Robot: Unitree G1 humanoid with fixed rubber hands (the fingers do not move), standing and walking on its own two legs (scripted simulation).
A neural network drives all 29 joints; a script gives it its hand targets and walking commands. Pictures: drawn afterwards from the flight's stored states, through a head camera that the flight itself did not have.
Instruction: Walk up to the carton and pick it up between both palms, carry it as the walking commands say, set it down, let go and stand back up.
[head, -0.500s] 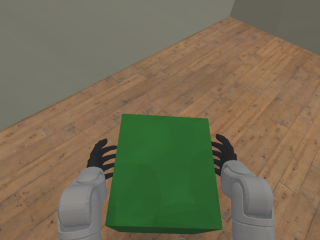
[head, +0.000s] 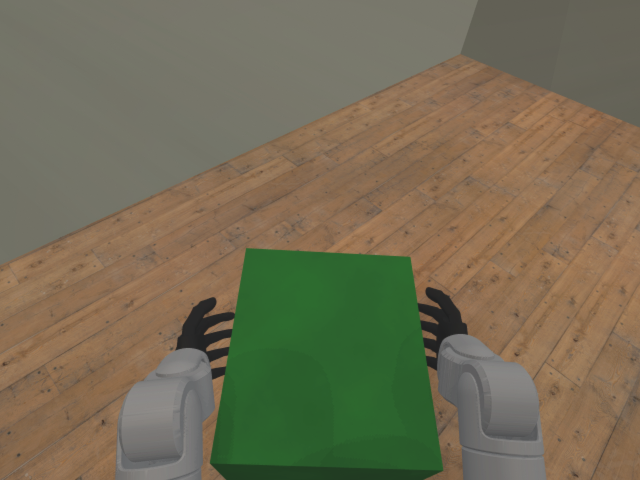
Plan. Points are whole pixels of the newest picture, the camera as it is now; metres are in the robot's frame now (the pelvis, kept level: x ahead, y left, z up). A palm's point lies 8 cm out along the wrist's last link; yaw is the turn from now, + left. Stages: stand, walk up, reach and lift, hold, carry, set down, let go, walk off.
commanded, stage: carry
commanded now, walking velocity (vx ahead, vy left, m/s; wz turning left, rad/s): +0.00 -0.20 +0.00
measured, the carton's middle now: (321, 378) +0.27 +0.01 -0.01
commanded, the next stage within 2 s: none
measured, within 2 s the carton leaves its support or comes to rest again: neither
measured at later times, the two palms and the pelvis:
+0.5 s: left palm (292, 478) +0.15 +0.04 +0.05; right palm (589, 466) +0.15 -0.25 +0.06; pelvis -0.11 -0.10 -0.01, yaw +0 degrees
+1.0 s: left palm out of the picture +0.02 -0.05 +0.06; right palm out of the picture +0.04 -0.34 +0.07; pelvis -0.23 -0.21 +0.00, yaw +1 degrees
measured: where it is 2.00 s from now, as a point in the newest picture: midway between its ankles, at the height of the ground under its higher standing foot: outside the picture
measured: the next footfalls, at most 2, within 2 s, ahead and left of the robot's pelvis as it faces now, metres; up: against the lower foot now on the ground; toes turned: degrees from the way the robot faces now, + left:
right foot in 0.12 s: +0.03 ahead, -0.17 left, +0.00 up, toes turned -7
left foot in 0.36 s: -0.03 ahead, +0.03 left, +0.00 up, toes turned +10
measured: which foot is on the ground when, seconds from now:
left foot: down 0.00-0.14, up 0.16-0.34, down 0.36-0.60, up 0.62-0.82, down 0.84-1.00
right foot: up 0.00-0.10, down 0.12-0.38, up 0.40-0.56, down 0.58-0.86, up 0.88-1.00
